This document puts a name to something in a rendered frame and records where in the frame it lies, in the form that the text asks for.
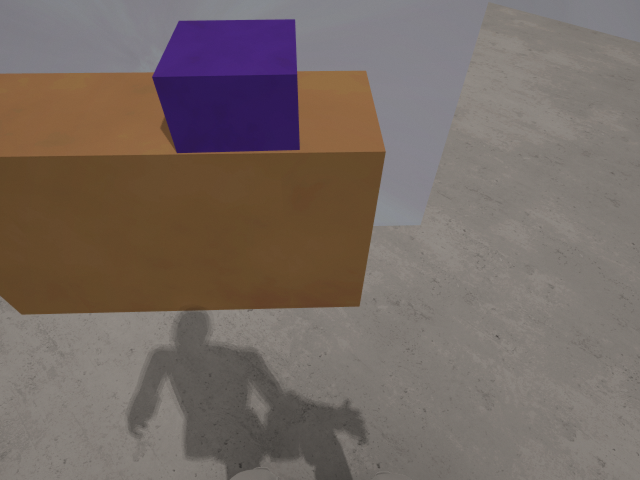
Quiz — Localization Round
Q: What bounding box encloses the pedestal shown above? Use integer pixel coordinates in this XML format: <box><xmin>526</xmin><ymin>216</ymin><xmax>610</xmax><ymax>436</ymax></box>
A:
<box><xmin>0</xmin><ymin>71</ymin><xmax>386</xmax><ymax>315</ymax></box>

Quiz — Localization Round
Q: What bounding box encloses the carton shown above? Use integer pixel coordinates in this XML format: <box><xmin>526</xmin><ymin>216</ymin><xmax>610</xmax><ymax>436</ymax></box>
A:
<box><xmin>152</xmin><ymin>19</ymin><xmax>300</xmax><ymax>153</ymax></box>

